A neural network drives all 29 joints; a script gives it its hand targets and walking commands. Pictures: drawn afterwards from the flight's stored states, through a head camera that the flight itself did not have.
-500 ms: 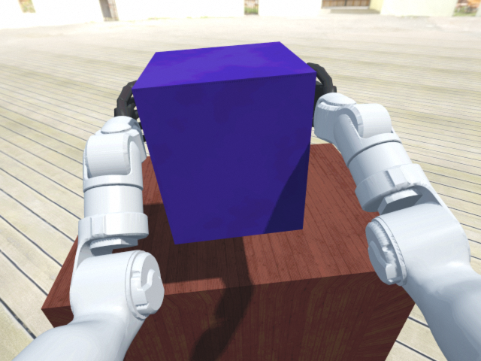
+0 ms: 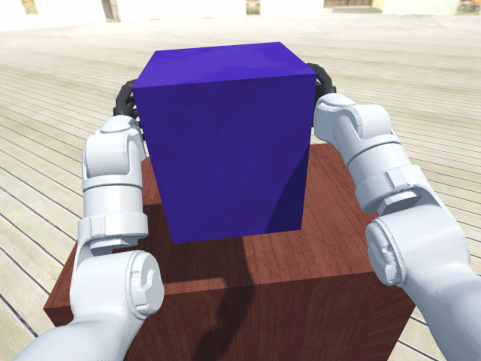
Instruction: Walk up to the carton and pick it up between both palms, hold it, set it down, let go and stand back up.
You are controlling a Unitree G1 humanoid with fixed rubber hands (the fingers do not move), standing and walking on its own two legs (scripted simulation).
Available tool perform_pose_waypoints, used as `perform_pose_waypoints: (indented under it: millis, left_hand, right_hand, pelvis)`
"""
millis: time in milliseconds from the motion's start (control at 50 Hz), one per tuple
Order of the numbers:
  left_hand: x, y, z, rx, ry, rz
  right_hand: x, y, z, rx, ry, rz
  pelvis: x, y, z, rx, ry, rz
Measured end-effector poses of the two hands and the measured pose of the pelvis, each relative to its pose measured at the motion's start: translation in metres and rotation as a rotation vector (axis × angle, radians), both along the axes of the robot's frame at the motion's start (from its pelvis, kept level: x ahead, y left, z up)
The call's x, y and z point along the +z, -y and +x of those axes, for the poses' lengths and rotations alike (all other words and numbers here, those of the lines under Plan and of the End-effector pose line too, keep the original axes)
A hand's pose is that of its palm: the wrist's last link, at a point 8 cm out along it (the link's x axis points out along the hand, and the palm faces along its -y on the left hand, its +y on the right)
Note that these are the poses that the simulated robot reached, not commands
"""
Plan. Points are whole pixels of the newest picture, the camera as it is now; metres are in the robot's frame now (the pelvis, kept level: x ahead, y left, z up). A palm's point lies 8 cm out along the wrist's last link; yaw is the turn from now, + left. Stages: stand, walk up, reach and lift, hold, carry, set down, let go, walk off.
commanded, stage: hold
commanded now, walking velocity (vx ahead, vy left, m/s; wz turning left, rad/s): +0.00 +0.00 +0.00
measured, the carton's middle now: (228, 139) +0.38 +0.01 +0.27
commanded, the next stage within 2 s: none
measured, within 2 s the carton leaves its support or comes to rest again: neither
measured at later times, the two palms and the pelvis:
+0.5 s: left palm (129, 134) +0.38 +0.16 +0.29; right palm (317, 113) +0.37 -0.14 +0.31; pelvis +0.00 +0.01 +0.00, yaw +0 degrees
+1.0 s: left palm (127, 128) +0.37 +0.16 +0.30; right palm (320, 110) +0.37 -0.14 +0.31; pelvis +0.00 +0.00 +0.00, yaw +0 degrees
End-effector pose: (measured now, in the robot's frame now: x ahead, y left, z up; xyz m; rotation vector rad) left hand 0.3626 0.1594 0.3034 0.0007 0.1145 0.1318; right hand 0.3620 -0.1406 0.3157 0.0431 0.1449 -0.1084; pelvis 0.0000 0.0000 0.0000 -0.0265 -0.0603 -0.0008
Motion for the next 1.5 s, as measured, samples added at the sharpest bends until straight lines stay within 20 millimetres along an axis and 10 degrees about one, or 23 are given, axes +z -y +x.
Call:
perform_pose_waypoints:
  millis: [1500]
  left_hand:
    - [-0.009,-0.004,0.013,-0.020,-0.031,-0.006]
  right_hand:
    - [-0.007,-0.004,0.007,-0.019,-0.040,-0.019]
  pelvis:
    - [0.000,-0.004,-0.002,-0.006,-0.022,-0.004]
